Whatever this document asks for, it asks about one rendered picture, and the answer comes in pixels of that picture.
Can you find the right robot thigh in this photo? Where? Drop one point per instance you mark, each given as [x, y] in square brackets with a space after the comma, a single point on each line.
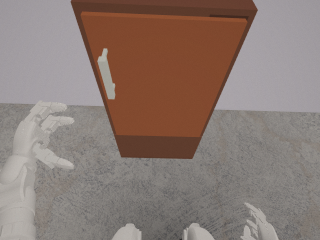
[196, 233]

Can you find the left robot thigh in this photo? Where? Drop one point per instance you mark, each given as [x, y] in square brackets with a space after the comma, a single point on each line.
[128, 233]

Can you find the left robot hand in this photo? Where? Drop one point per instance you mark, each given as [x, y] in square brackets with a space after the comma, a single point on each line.
[28, 134]

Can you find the robot thigh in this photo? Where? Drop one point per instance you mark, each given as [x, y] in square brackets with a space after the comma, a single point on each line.
[128, 233]
[196, 233]

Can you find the cupboard door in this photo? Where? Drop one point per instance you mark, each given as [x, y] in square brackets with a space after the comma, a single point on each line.
[167, 69]

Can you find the left robot forearm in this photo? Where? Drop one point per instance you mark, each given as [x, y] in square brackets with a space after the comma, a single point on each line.
[17, 198]

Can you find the right robot hand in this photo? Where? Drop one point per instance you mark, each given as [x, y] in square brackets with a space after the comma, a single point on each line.
[261, 229]

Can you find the handle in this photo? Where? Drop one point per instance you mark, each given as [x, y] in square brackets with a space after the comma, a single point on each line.
[106, 75]

